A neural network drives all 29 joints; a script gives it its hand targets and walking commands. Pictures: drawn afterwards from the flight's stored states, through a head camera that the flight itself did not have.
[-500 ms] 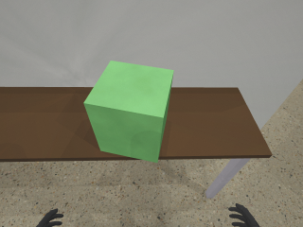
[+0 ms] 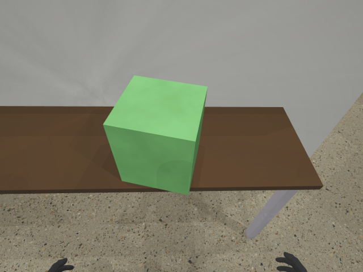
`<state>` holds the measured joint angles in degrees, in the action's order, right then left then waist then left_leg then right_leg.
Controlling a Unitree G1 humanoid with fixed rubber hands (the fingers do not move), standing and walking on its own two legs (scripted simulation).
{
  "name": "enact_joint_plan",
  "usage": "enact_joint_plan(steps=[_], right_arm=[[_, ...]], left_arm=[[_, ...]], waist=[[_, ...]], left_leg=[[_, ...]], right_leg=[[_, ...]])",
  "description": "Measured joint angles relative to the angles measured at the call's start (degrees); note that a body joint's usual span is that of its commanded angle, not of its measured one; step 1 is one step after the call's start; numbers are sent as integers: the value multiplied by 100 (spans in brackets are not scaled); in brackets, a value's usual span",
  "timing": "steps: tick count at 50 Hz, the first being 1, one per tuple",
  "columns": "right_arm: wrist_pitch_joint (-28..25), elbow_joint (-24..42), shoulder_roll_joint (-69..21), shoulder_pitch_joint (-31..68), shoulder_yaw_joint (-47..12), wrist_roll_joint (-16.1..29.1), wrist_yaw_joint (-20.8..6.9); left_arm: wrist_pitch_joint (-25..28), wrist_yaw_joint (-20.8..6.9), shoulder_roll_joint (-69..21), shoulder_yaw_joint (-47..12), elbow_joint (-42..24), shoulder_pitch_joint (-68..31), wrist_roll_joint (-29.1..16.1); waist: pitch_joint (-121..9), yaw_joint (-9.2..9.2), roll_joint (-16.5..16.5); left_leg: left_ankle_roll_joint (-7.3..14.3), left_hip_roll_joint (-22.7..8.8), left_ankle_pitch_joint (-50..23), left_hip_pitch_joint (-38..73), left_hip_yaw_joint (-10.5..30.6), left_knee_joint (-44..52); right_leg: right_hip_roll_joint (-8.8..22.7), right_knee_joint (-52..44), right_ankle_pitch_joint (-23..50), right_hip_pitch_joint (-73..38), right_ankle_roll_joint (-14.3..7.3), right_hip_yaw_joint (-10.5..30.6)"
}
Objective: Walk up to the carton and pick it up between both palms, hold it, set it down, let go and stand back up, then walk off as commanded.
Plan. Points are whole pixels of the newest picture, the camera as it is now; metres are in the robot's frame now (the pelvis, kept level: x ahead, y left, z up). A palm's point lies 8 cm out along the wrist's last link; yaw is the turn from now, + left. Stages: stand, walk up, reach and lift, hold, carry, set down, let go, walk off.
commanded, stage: stand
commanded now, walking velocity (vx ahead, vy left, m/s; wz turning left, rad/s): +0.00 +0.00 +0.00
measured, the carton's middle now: (162, 136) +0.47 +0.06 -0.01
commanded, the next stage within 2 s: walk up in 0.08 s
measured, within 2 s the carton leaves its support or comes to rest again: neither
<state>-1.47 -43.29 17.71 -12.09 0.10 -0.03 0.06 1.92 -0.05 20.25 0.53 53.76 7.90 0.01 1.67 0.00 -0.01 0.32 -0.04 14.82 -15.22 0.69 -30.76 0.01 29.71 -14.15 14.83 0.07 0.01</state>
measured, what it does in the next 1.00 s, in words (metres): walks backwards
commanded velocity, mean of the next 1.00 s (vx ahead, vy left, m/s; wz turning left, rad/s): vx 0.00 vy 0.00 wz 0.00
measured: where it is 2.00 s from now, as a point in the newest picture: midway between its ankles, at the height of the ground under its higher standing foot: outside the picture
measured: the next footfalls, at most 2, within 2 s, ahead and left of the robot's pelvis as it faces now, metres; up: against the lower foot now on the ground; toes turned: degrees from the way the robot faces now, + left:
left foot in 1.16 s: -0.18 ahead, +0.12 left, +0.03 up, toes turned +0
right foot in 1.62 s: -0.36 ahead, -0.02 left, +0.01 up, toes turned +3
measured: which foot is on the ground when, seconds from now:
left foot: down 0.00-0.56, up 0.58-1.00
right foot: down 0.00-1.00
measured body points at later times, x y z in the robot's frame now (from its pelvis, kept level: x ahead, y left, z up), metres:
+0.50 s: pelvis -0.03 -0.02 -0.01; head +0.00 -0.03 +0.44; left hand +0.09 +0.30 -0.11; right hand +0.07 -0.30 -0.13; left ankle +0.02 +0.12 -0.73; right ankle +0.00 -0.12 -0.72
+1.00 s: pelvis -0.17 -0.02 -0.01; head -0.13 -0.07 +0.43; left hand -0.07 +0.31 -0.07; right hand -0.06 -0.33 -0.15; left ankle -0.20 +0.14 -0.67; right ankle -0.03 -0.12 -0.73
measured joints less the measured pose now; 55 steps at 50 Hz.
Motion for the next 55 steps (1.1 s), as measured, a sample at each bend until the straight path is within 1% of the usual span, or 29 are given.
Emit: enact_joint_plan(steps=[15, 18, 23, 25, 27, 28, 29, 30, 32, 33, 34, 36, 39, 42, 45, 47, 49, 51, 53, 55], right_arm=[[-1, -206, 8, 14, 1, 0, 0], [44, -208, 46, 104, 1, 0, 0], [261, -210, 101, 122, 31, 0, 1], [356, -210, 125, 123, 58, 0, 1], [421, -208, 165, 135, 89, 0, 1], [446, -205, 192, 157, 97, 0, 1], [476, -200, 222, 220, 112, 0, 1], [516, -203, 243, 332, 132, 0, 9], [556, -188, 247, 424, 162, 0, 27], [581, -187, 248, 418, 174, 0, 28], [607, -186, 250, 401, 186, 0, 28], [634, -183, 288, 343, 204, 0, 28], [658, -181, 433, 258, 245, 0, 28], [663, -179, 572, 214, 260, 0, 44], [663, -177, 588, 169, 258, 0, 49], [663, -177, 588, 126, 258, 0, 49], [663, -177, 591, 82, 258, 0, 49], [663, -177, 595, 39, 257, 1, 40], [663, -178, 596, -17, 256, 1, -23], [663, -179, 596, -112, 255, 1, -114]], left_arm=[[0, -8, 10, 0, 208, -50, 0], [-17, 6, 97, 1, 14, -120, 0], [-149, 34, 255, 1, -286, -128, 0], [-213, 35, 285, 23, -381, -45, 0], [-237, 35, 289, 51, -469, 93, 0], [-237, 35, 301, 66, -523, 193, 0], [-237, 39, 313, 80, -566, 289, 0], [-238, 46, 302, 82, -575, 357, 0], [-238, 72, 288, 83, -598, 467, 0], [-237, 89, 288, 84, -618, 508, 0], [-237, 110, 288, 88, -642, 528, 0], [-235, 153, 287, 115, -744, 524, 0], [-209, 208, 284, 128, -1005, 444, 0], [-131, 232, 283, 130, -1231, 397, 0], [-115, 232, 282, 142, -1288, 445, 0], [-115, 232, 282, 150, -1289, 502, 0], [-115, 231, 281, 159, -1288, 529, 0], [-116, 227, 282, 186, -1286, 529, 0], [-116, 227, 297, 226, -1286, 510, 0], [-121, 227, 351, 264, -1285, 445, 0]], waist=[[35, 0, 1], [320, 2, 2], [659, 3, 4], [682, 2, 10], [678, -5, 39], [678, -12, 48], [715, -15, 68], [847, -17, 101], [1067, -18, 102], [1106, -18, 102], [1118, -15, 107], [1099, -9, 129], [1027, -5, 191], [1016, -3, 270], [928, -1, 307], [814, 0, 308], [712, 1, 309], [631, 2, 307], [563, 3, 305], [505, 3, 283]], left_leg=[[-1, 0, -139, 146, -1, 257], [-2, 2, -156, 147, -20, 162], [-10, 2, -167, 125, -80, -40], [-15, 2, -167, 56, -101, -139], [-23, 4, -164, -89, -79, -278], [-40, 6, -137, -224, -62, -428], [-25, 21, -52, -437, 3, -743], [-12, 114, 353, -622, 227, -1236], [-11, 392, 1058, -936, 623, -2395], [-11, 513, 1202, -1068, 775, -2939], [-11, 595, 1230, -1154, 893, -3407], [-19, 638, 1236, -1182, 1043, -4023], [-82, 638, 1240, -1186, 1181, -4471], [-138, 638, 1243, -1110, 1241, -4463], [-177, 638, 1246, -945, 1221, -4071], [-185, 639, 1246, -880, 1119, -3747], [-185, 639, 1255, -860, 934, -3412], [-176, 619, 1312, -845, 664, -3024], [-92, 557, 1317, -814, 365, -2651], [39, 481, 1316, -756, 138, -2345]], right_leg=[[2, -269, 150, -151, 7, 2], [2, 6, 155, -52, -72, 8], [3, 784, 131, 267, -295, 5], [-9, 1321, -337, 388, -344, 5], [-24, 1532, -635, 320, -392, 13], [-15, 1340, -653, 198, -440, 22], [-15, 1158, -826, 143, -290, 28], [-45, 1252, -849, 229, -241, 27], [-35, 1282, -601, 321, -351, 33], [-15, 1189, -455, 350, -393, 33], [6, 1055, -322, 370, -401, 31], [35, 769, -71, 426, -384, 25], [89, 509, 255, 695, -349, 21], [142, 361, 525, 915, -322, 17], [176, 323, 685, 1008, -306, 1], [202, 335, 739, 1038, -321, -20], [243, 363, 765, 1055, -341, -44], [295, 411, 766, 1091, -340, -56], [336, 458, 766, 1163, -293, -60], [375, 516, 767, 1289, -201, -59]])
